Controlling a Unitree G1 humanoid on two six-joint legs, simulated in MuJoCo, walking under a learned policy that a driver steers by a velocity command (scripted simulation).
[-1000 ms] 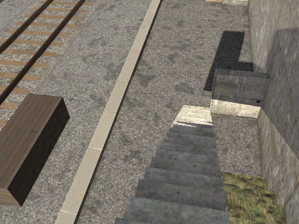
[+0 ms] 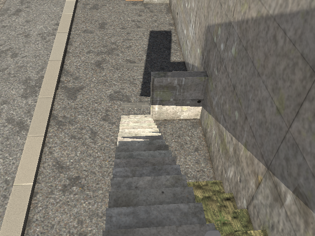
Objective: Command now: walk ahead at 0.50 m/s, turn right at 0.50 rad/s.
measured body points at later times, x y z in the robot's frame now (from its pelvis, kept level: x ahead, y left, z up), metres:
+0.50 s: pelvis +0.25 -0.05 -0.18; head +0.29 -0.08 +0.26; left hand +0.32 +0.21 -0.31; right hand +0.26 -0.35 -0.32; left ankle +0.36 +0.06 -0.82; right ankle +0.20 -0.12 -0.90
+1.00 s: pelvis +0.39 -0.04 -0.36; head +0.42 -0.02 +0.08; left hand +0.66 +0.17 -0.44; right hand +0.38 -0.29 -0.50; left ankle +0.44 +0.03 -1.10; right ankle +0.42 -0.18 -0.80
